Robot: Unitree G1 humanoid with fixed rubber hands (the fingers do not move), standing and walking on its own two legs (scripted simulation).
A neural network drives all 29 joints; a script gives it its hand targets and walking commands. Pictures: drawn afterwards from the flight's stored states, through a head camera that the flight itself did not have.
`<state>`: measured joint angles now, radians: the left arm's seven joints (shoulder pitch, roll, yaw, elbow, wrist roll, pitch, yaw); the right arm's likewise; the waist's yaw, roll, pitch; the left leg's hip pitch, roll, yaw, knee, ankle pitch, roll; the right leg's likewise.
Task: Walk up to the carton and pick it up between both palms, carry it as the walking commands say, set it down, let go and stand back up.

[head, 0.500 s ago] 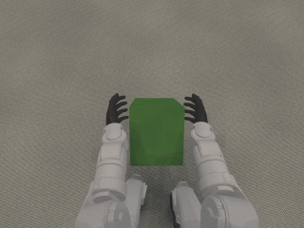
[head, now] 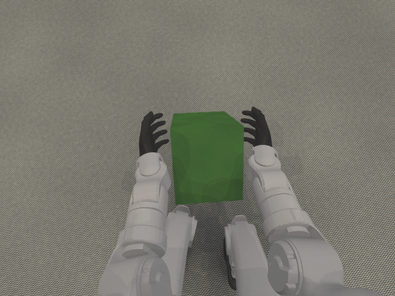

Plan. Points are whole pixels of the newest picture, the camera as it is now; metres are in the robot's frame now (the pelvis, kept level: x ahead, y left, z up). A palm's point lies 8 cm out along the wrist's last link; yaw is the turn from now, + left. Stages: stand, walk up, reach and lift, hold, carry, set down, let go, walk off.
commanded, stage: set down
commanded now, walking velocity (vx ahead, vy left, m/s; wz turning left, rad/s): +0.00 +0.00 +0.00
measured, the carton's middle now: (203, 150) +0.41 +0.05 -0.20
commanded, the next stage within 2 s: none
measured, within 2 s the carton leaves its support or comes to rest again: neither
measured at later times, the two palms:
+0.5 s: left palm (155, 150) +0.39 +0.16 -0.16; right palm (250, 142) +0.44 -0.07 -0.17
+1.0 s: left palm (159, 152) +0.41 +0.17 -0.24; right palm (242, 141) +0.46 -0.06 -0.25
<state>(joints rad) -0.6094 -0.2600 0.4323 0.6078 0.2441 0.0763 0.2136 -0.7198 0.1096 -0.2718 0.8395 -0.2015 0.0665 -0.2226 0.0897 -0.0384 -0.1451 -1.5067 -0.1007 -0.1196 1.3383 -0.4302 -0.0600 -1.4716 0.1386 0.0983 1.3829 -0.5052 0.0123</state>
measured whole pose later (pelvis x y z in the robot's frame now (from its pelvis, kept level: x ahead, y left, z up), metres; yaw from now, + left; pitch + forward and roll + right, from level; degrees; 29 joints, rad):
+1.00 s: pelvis -0.04 +0.00 -0.14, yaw -1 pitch +41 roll +0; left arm -1.00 -0.20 0.56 0.62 0.27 0.19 0.21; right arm -1.17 -0.01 -0.32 0.98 -0.22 0.16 -0.20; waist 0.11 -0.04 0.00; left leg -2.04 -0.16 -0.12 1.81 -0.48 -0.10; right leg -2.01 0.20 0.08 1.86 -0.56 0.06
